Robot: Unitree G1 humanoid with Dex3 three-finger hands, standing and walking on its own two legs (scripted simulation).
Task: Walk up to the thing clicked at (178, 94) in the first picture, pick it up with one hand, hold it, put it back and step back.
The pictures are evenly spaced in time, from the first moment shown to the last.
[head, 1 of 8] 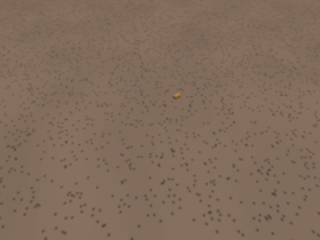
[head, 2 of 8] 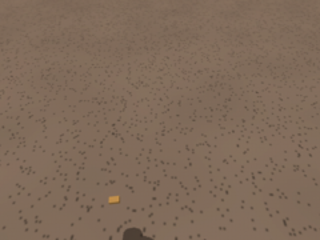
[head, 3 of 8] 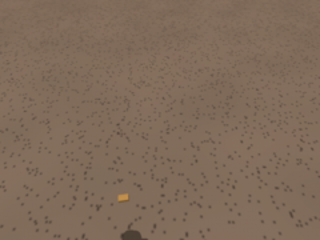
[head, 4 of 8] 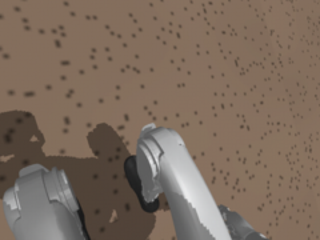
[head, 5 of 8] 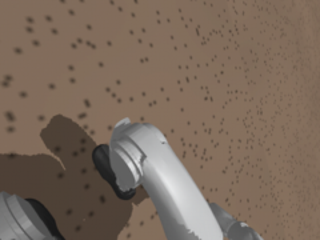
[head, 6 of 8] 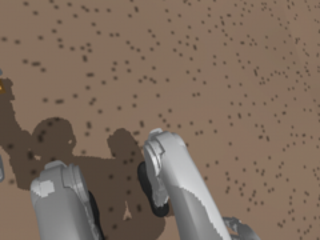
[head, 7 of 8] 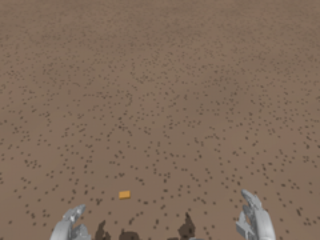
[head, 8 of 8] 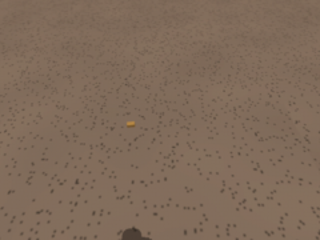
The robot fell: no
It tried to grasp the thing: yes
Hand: left
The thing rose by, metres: 0.69
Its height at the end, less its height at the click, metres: +0.00
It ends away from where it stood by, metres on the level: 0.02
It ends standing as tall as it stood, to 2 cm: yes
